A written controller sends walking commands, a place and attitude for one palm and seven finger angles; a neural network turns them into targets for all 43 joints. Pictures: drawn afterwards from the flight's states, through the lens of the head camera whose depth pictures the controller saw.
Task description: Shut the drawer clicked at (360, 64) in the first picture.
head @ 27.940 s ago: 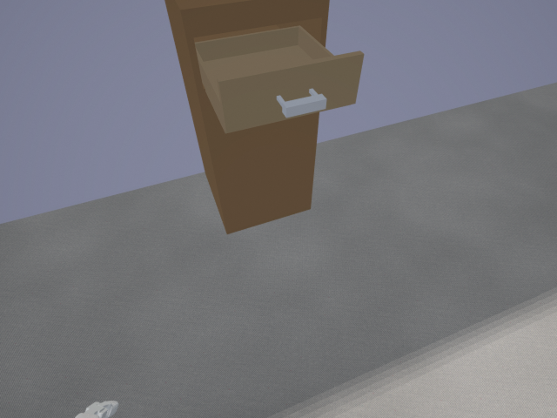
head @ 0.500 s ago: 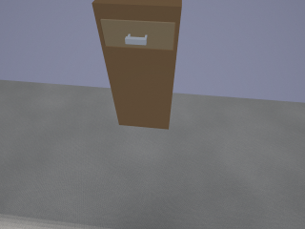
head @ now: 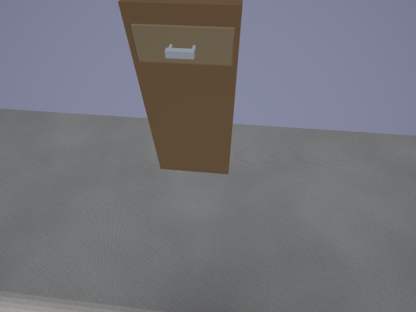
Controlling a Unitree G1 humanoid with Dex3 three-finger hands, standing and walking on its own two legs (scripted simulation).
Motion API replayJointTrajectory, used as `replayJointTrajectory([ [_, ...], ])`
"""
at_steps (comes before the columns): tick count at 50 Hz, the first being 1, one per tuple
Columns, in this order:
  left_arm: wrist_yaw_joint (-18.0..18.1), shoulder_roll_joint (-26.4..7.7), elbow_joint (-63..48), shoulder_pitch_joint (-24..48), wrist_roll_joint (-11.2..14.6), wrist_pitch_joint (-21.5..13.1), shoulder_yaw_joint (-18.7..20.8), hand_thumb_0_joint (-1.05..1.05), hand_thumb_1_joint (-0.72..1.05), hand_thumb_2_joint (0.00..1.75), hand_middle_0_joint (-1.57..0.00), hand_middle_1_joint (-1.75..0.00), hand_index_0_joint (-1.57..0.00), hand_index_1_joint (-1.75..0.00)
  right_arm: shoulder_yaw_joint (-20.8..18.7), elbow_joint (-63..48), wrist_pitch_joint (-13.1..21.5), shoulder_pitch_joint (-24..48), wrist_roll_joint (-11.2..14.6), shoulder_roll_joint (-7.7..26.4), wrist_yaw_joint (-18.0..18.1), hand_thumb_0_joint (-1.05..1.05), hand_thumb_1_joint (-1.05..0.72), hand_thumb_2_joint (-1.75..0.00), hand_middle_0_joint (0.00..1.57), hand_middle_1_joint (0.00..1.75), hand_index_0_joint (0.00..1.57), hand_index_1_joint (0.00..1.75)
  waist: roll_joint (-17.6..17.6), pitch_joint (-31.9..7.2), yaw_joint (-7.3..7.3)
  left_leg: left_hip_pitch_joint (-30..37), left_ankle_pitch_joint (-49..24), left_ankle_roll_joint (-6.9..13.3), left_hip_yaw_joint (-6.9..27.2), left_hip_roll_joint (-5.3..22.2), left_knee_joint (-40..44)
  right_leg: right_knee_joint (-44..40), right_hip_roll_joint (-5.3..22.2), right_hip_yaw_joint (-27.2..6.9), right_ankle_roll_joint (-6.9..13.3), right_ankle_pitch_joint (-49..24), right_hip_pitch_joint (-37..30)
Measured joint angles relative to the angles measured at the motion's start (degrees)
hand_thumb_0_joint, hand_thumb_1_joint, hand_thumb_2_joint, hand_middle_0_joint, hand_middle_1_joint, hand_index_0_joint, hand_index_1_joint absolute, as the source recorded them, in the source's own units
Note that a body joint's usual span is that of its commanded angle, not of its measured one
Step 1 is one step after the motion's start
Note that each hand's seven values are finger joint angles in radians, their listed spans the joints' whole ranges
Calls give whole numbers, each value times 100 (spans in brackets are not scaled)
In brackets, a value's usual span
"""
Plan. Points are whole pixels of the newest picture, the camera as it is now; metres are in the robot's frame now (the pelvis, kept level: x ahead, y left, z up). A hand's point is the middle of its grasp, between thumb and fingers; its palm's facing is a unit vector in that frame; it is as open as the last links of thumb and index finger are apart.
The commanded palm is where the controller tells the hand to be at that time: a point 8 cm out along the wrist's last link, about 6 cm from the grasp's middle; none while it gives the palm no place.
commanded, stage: look to check the result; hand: left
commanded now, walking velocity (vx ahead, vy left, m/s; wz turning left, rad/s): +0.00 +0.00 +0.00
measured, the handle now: (181, 50) +0.96 +0.15 +0.02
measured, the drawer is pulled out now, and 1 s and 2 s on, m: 0.00 0.00 0.00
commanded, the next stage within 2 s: stand and wait in 0.18 s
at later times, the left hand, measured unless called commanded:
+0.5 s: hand out of the picture +0.02 +0.16 -0.17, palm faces +0.03 -0.98 -0.22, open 7.4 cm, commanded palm none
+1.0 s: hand out of the picture +0.04 +0.16 -0.17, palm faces +0.03 -0.97 -0.22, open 7.4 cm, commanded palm none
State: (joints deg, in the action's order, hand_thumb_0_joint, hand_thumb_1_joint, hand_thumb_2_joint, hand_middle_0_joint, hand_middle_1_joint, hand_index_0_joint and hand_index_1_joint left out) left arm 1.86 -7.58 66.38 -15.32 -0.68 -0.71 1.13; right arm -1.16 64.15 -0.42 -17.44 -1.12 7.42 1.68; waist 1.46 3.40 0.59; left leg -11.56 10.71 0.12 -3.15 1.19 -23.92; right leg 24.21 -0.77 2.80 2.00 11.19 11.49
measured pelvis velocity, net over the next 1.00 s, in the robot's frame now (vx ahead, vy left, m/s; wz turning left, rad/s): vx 0.03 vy -0.02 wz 0.00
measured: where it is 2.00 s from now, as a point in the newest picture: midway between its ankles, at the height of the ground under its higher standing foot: outside the picture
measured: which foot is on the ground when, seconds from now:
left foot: down 0.00-1.00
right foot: down 0.00-1.00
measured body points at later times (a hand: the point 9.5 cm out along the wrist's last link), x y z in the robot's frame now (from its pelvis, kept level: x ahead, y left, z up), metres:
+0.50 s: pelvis +0.02 -0.01 +0.00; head +0.03 -0.03 +0.45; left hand +0.02 +0.22 -0.15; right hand +0.01 -0.23 -0.17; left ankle +0.03 +0.12 -0.74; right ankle +0.02 -0.10 -0.74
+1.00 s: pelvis +0.03 -0.02 +0.00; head +0.05 -0.03 +0.45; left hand +0.04 +0.22 -0.15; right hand +0.03 -0.24 -0.16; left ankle +0.03 +0.12 -0.74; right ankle +0.02 -0.10 -0.74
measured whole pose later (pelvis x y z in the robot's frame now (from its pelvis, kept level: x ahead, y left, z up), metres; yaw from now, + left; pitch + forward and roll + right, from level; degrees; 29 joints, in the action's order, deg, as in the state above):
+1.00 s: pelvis +0.03 -0.02 +0.00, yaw +0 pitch -1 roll +0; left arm 1.7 -9.1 66.7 -12.9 -0.5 -1.4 1.1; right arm -0.8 65.3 -0.4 -14.3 -1.1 9.3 1.9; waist 1.5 3.6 0.6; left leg -8.1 11.5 -1.6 -2.5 2.7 -21.1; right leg 20.6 -2.5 3.3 3.3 11.7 7.6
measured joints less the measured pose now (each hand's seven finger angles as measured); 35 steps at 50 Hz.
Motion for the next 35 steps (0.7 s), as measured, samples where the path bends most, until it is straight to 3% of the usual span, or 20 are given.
replayJointTrajectory([
  [35,-15,-118,31,220,20,-52,-10,0,90,89,-20,-30,-20,-30,40,120,-4,247,0,163,11,0,-91,-90,20,30,20,30,18,53,3,263,40,-160,73,137,234,-304,-152,64,131,27,-303],
])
